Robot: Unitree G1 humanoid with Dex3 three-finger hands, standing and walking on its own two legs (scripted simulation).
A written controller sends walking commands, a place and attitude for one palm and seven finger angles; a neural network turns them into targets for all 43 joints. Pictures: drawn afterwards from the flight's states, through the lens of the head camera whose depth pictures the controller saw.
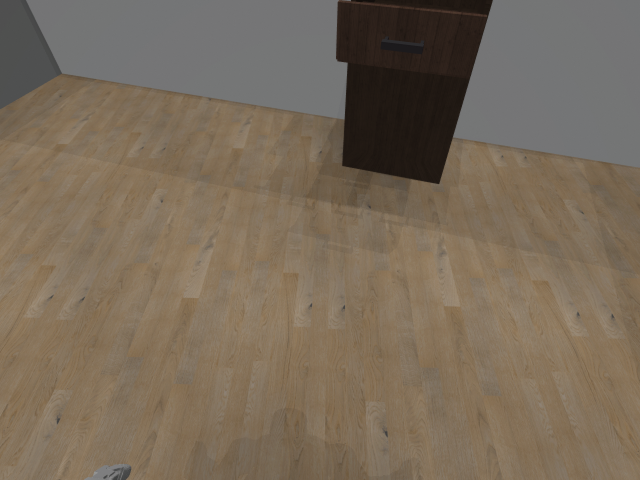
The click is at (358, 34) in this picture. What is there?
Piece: drawer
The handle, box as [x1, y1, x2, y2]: [381, 36, 423, 53]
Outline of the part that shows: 381,41 382,49 421,53 423,46 422,40 420,43 412,43 389,40 388,36 386,36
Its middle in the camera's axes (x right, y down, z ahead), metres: +0.26 -0.62 +1.23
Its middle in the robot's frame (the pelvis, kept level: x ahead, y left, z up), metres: +1.35 -0.20 +0.00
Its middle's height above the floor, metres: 0.77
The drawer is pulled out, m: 0.29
